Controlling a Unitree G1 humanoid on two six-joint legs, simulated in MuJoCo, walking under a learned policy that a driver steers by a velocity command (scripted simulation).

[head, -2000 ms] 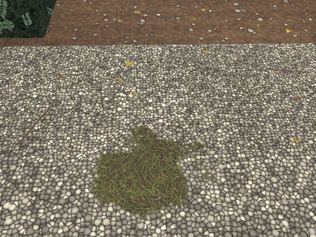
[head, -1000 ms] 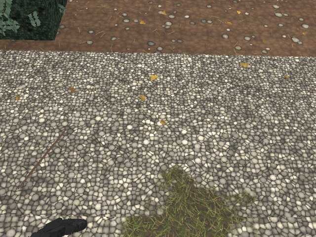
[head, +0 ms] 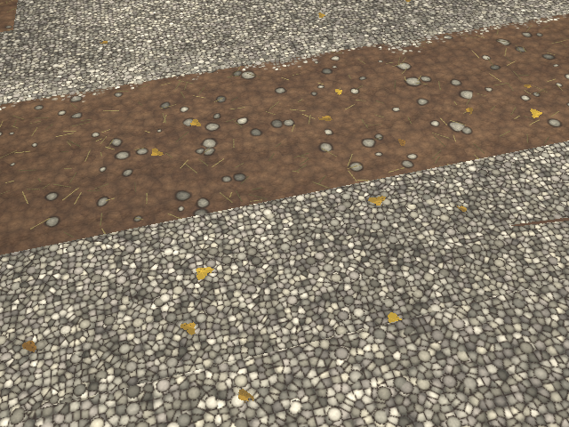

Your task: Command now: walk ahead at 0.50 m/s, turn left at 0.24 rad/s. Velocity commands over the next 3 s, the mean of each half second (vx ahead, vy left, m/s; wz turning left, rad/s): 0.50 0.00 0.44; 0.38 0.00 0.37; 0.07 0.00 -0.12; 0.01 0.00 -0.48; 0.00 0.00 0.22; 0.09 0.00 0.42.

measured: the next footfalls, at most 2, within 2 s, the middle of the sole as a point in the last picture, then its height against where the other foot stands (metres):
left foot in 0.32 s outside the picture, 0.18 m lower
right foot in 0.70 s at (293, 416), level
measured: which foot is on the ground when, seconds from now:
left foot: up 0.00-0.30, down 0.32-0.74, up 0.76-1.00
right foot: down 0.00-0.32, up 0.34-0.68, down 0.70-1.00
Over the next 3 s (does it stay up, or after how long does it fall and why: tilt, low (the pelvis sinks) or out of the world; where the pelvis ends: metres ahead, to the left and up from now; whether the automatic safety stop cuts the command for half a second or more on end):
stays up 0.56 0.09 -0.15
